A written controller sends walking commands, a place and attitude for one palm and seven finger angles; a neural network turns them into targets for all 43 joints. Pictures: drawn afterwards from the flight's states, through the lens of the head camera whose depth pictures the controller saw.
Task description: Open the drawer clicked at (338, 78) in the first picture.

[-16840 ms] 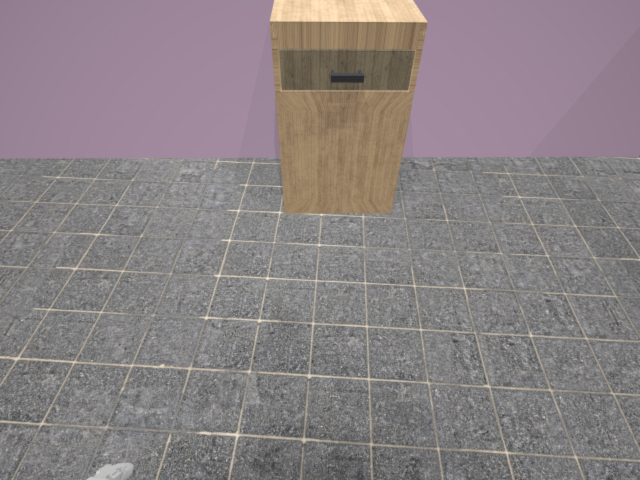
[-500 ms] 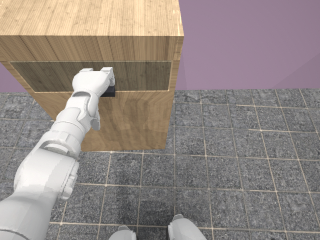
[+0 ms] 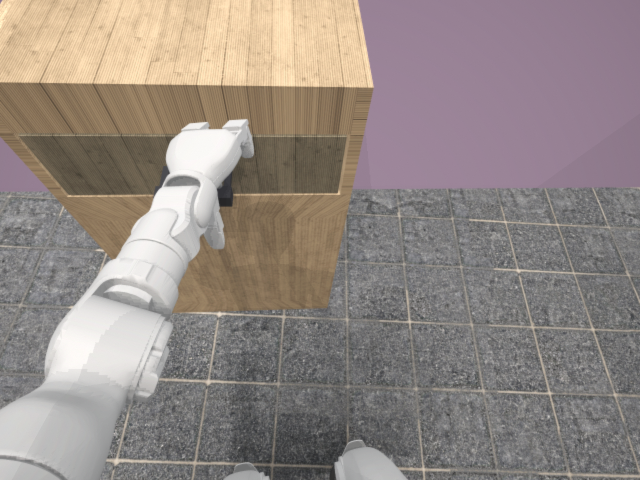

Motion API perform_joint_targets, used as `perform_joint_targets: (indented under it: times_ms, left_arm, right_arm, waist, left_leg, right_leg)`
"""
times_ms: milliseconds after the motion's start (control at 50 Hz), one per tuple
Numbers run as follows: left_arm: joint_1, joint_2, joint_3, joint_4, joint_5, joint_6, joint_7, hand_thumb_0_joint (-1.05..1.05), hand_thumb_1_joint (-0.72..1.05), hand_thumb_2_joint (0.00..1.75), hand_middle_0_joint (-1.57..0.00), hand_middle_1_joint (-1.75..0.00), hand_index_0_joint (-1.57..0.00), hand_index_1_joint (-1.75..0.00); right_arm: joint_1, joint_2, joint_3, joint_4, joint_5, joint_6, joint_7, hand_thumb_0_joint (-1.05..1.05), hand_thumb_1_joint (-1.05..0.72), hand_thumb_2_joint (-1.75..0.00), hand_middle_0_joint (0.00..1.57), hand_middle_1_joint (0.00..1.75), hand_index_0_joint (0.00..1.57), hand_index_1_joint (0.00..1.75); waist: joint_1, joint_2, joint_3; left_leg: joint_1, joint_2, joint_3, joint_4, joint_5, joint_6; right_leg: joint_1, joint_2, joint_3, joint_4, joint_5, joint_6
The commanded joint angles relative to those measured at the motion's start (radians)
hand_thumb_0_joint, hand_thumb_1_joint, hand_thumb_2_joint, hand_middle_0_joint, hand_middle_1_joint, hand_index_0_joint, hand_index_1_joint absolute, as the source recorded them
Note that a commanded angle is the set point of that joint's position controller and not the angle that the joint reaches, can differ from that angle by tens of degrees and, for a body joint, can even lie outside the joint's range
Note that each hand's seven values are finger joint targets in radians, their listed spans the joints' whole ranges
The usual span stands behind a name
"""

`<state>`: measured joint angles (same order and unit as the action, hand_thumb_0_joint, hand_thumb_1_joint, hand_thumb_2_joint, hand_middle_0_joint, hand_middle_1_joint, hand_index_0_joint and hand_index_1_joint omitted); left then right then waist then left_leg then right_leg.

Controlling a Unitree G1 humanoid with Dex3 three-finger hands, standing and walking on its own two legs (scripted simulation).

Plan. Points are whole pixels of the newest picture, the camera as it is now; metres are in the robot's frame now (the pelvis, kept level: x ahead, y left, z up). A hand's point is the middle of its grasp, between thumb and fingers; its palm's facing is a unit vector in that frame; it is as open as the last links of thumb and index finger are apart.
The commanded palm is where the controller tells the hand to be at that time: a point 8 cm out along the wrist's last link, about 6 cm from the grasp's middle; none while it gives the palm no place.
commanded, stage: move the hooked fingers above the handle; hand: left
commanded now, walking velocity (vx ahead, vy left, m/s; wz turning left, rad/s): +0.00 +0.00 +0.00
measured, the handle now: (196, 184) +0.56 +0.12 -0.04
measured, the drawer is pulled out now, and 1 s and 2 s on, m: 0.00 0.00 0.00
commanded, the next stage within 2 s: lower the fingers behind the handle in 1.32 s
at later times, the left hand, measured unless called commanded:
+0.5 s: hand (226, 174) +0.50 +0.06 +0.05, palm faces -0.01 -0.18 -0.98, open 13.8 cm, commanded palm +0.49 +0.13 +0.07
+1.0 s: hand (213, 191) +0.49 +0.08 +0.03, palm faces -0.14 -0.10 -0.99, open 13.8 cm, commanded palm +0.50 +0.12 +0.07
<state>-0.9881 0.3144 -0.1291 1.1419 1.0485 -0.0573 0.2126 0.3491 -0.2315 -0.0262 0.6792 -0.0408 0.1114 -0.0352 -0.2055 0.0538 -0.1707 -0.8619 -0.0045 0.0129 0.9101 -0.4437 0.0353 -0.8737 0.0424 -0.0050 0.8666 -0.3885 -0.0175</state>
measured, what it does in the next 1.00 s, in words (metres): stands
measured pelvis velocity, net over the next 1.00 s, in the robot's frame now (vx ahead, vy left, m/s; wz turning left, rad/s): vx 0.00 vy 0.00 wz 0.04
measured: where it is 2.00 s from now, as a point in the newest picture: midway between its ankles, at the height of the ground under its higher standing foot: outside the picture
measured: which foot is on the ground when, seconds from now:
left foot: down 0.00-1.00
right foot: down 0.00-1.00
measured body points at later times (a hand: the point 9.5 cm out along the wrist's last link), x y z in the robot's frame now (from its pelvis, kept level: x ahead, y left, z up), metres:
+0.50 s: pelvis +0.00 +0.00 +0.00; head +0.10 +0.02 +0.44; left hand +0.50 +0.07 +0.10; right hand +0.05 -0.28 -0.12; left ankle -0.02 +0.10 -0.69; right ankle +0.00 -0.11 -0.69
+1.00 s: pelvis +0.00 +0.00 +0.00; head +0.10 +0.01 +0.44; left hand +0.49 +0.09 +0.08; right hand -0.01 -0.29 -0.12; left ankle -0.02 +0.10 -0.69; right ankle +0.00 -0.11 -0.69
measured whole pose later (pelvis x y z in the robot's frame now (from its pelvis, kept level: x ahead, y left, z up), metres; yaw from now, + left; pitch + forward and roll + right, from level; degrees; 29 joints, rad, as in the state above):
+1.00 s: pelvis +0.00 +0.00 +0.00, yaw +2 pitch +22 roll -2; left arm -0.98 0.31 -0.26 1.10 1.04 -0.14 0.23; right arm 0.37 -0.26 -0.06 0.76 -0.04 0.07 -0.04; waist -0.16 0.03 -0.17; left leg -0.85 -0.02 -0.03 0.91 -0.44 0.03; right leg -0.84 0.03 -0.04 0.87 -0.40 -0.02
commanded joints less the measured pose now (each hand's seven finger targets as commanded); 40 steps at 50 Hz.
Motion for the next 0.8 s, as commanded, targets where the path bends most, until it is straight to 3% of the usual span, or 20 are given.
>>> perform_joint_targets:
  times_ms: [0,40,60,100,160,180,240,280,340,380,400,440,500,560,580,620,680,720,740,780]
  left_arm:
    - [-0.249,0.418,0.207,-0.189,0.081,-0.045,0.209,0.0,-0.5,0.3,-0.3,-1.2,-0.3,-1.2]
    - [-0.275,0.39,0.195,-0.234,0.118,-0.003,0.306,0.0,-0.5,0.3,-0.3,-1.2,-0.3,-1.2]
    - [-0.323,0.426,0.21,-0.289,0.13,0.018,0.352,0.0,-0.5,0.3,-0.3,-1.2,-0.3,-1.2]
    - [-0.361,0.414,0.207,-0.295,0.129,0.089,0.389,0.0,-0.5,0.3,-0.3,-1.2,-0.3,-1.2]
    - [-0.454,0.31,0.107,-0.342,0.084,0.157,0.327,0.0,-0.5,0.3,-0.3,-1.2,-0.3,-1.2]
    - [-0.475,0.235,0.043,-0.368,0.054,0.168,0.282,0.0,-0.5,0.3,-0.3,-1.2,-0.3,-1.2]
    - [-0.539,-0.043,-0.212,-0.476,-0.054,0.134,0.115,0.0,-0.5,0.3,-0.3,-1.2,-0.3,-1.2]
    - [-0.485,-0.101,-0.265,-0.454,-0.087,0.071,0.033,0.0,-0.5,0.3,-0.3,-1.2,-0.3,-1.2]
    - [-0.465,-0.053,-0.217,-0.368,-0.061,-0.033,0.013,0.0,-0.5,0.3,-0.3,-1.2,-0.3,-1.2]
    - [-0.426,0.086,-0.074,-0.265,0.01,-0.059,0.072,0.0,-0.5,0.3,-0.3,-1.2,-0.3,-1.2]
    - [-0.385,0.099,-0.044,-0.208,0.032,-0.054,0.113,0.0,-0.5,0.3,-0.3,-1.2,-0.3,-1.2]
    - [-0.279,0.324,0.167,-0.093,0.05,0.002,0.207,0.0,-0.5,0.3,-0.3,-1.2,-0.3,-1.2]
    - [-0.281,0.333,0.133,-0.091,0.108,0.135,0.351,0.0,-0.5,0.3,-0.3,-1.2,-0.3,-1.2]
    - [-0.296,0.385,0.122,-0.095,0.161,0.276,0.412,0.0,-0.5,0.3,-0.3,-1.2,-0.3,-1.2]
    - [-0.361,0.379,0.096,-0.106,0.149,0.318,0.413,0.0,-0.5,0.3,-0.3,-1.2,-0.3,-1.2]
    - [-0.434,0.402,0.087,-0.104,0.095,0.386,0.378,0.0,-0.5,0.3,-0.3,-1.2,-0.3,-1.2]
    - [-0.51,0.483,0.152,-0.163,-0.019,0.363,0.238,0.0,-0.5,0.3,-0.3,-1.2,-0.3,-1.2]
    - [-0.552,0.367,0.064,-0.261,-0.053,0.259,0.123,0.0,-0.5,0.3,-0.3,-1.2,-0.3,-1.2]
    - [-0.568,0.252,-0.023,-0.324,-0.062,0.182,0.069,0.0,-0.5,0.3,-0.3,-1.2,-0.3,-1.2]
    - [-0.466,0.023,-0.178,-0.315,-0.059,0.08,0.014,0.0,-0.5,0.3,-0.3,-1.2,-0.3,-1.2]
  right_arm:
    - [0.097,-0.15,-0.037,-0.076,-0.014,-0.002,-0.006,0.0,-0.9,-0.9,0.2,0.3,0.2,0.3]
    - [0.077,-0.145,-0.05,-0.088,-0.017,-0.01,0.002,0.0,-0.9,-0.9,0.2,0.3,0.2,0.3]
    - [0.086,-0.156,-0.055,-0.09,-0.018,-0.009,0.006,0.0,-0.9,-0.9,0.2,0.3,0.2,0.3]
    - [0.096,-0.156,-0.07,-0.078,-0.021,0.005,0.015,0.0,-0.9,-0.9,0.2,0.3,0.2,0.3]
    - [0.137,-0.163,-0.097,-0.058,-0.005,0.017,0.025,0.0,-0.9,-0.9,0.2,0.3,0.2,0.3]
    - [0.145,-0.166,-0.107,-0.048,0.002,0.023,0.028,0.0,-0.9,-0.9,0.2,0.3,0.2,0.3]
    - [0.151,-0.164,-0.124,-0.033,0.011,0.02,0.022,0.0,-0.9,-0.9,0.2,0.3,0.2,0.3]
    - [0.132,-0.166,-0.116,-0.011,0.011,0.01,0.011,0.0,-0.9,-0.9,0.2,0.3,0.2,0.3]
    - [0.126,-0.157,-0.097,0.021,0.007,0.002,0.004,0.0,-0.9,-0.9,0.2,0.3,0.2,0.3]
    - [0.135,-0.154,-0.087,0.032,0.002,0.005,0.008,0.0,-0.9,-0.9,0.2,0.3,0.2,0.3]
    - [0.125,-0.147,-0.076,0.02,-0.004,0.006,0.013,0.0,-0.9,-0.9,0.2,0.3,0.2,0.3]
    - [0.085,-0.164,-0.048,0.0,-0.011,0.017,0.019,0.0,-0.9,-0.9,0.2,0.3,0.2,0.3]
    - [0.012,-0.144,-0.029,-0.081,-0.014,0.03,0.01,0.0,-0.9,-0.9,0.2,0.3,0.2,0.3]
    - [0.001,-0.154,-0.026,-0.102,-0.005,0.055,0.001,0.0,-0.9,-0.9,0.2,0.3,0.2,0.3]
    - [-0.003,-0.151,-0.026,-0.106,0.004,0.061,-0.004,0.0,-0.9,-0.9,0.2,0.3,0.2,0.3]
    - [-0.006,-0.155,-0.025,-0.104,0.028,0.068,-0.02,0.0,-0.9,-0.9,0.2,0.3,0.2,0.3]
    - [0.018,-0.169,-0.035,-0.103,0.044,0.06,-0.052,0.0,-0.9,-0.9,0.2,0.3,0.2,0.3]
    - [0.056,-0.168,-0.052,-0.1,0.049,0.034,-0.071,0.0,-0.9,-0.9,0.2,0.3,0.2,0.3]
    - [0.078,-0.166,-0.064,-0.089,0.042,0.013,-0.073,0.0,-0.9,-0.9,0.2,0.3,0.2,0.3]
    - [0.113,-0.162,-0.077,-0.04,0.035,-0.037,-0.057,0.0,-0.9,-0.9,0.2,0.3,0.2,0.3]
  waist:
    - [0.113,-0.002,-0.355]
    - [0.106,-0.03,-0.409]
    - [0.106,-0.019,-0.476]
    - [0.089,-0.016,-0.586]
    - [0.041,0.025,-0.712]
    - [0.02,0.036,-0.726]
    - [-0.065,0.012,-0.66]
    - [-0.066,-0.01,-0.501]
    - [-0.047,0.034,-0.305]
    - [-0.007,0.046,-0.25]
    - [0.01,0.053,-0.244]
    - [0.094,0.02,-0.22]
    - [0.117,0.007,-0.304]
    - [0.121,-0.037,-0.469]
    - [0.098,-0.055,-0.497]
    - [0.074,-0.094,-0.53]
    - [0.038,-0.166,-0.627]
    - [-0.003,-0.133,-0.644]
    - [-0.028,-0.105,-0.646]
    - [-0.033,-0.005,-0.553]
  left_leg:
    - [0.069,-0.024,-0.008,-0.018,0.399,0.011]
    - [0.067,-0.027,0.007,0.007,0.423,0.007]
    - [0.094,-0.025,0.008,0.01,0.444,0.003]
    - [0.167,-0.024,0.017,0.014,0.495,0.002]
    - [0.351,-0.014,0.003,-0.009,0.575,0.0]
    - [0.433,-0.007,-0.009,-0.02,0.611,-0.002]
    - [0.619,0.014,-0.051,-0.045,0.705,0.003]
    - [0.607,0.014,-0.072,-0.073,0.638,0.008]
    - [0.518,0.007,-0.074,-0.087,0.506,0.001]
    - [0.415,0.002,-0.075,-0.078,0.453,-0.009]
    - [0.357,-0.005,-0.066,-0.073,0.44,-0.01]
    - [0.17,-0.021,-0.038,-0.071,0.374,-0.008]
    - [0.076,-0.039,0.014,-0.05,0.351,-0.007]
    - [0.117,-0.038,0.035,-0.057,0.418,-0.014]
    - [0.136,-0.036,0.041,-0.074,0.405,-0.012]
    - [0.161,-0.036,0.046,-0.107,0.352,-0.005]
    - [0.19,-0.037,0.04,-0.139,0.296,0.022]
    - [0.274,-0.026,0.024,-0.162,0.319,0.032]
    - [0.348,-0.02,0.011,-0.156,0.35,0.033]
    - [0.481,-0.003,-0.019,-0.135,0.417,0.026]
  right_leg:
    - [0.226,0.002,0.007,0.013,0.368,-0.033]
    - [0.239,0.0,0.011,0.021,0.404,-0.03]
    - [0.258,0.001,0.013,0.028,0.424,-0.028]
    - [0.317,0.001,0.013,0.02,0.493,-0.021]
    - [0.359,0.003,0.002,-0.029,0.549,-0.008]
    - [0.346,0.007,-0.003,-0.055,0.548,-0.006]
    - [0.242,0.017,-0.015,-0.125,0.471,0.008]
    - [0.169,0.018,-0.028,-0.149,0.381,0.008]
    - [0.077,0.009,-0.036,-0.139,0.285,-0.012]
    - [0.051,0.01,-0.038,-0.098,0.254,-0.029]
    - [0.054,0.011,-0.04,-0.08,0.247,-0.036]
    - [0.12,0.006,-0.03,-0.034,0.248,-0.048]
    - [0.206,0.001,-0.008,-0.009,0.288,-0.041]
    - [0.338,0.002,0.004,-0.014,0.397,-0.032]
    - [0.377,0.001,0.009,-0.037,0.406,-0.022]
    - [0.448,-0.008,0.016,-0.084,0.39,-0.005]
    - [0.6,-0.022,0.048,-0.141,0.437,0.027]
    - [0.598,-0.024,0.055,-0.165,0.475,0.027]
    - [0.534,-0.021,0.048,-0.172,0.472,0.021]
    - [0.308,-0.004,0.016,-0.169,0.394,0.004]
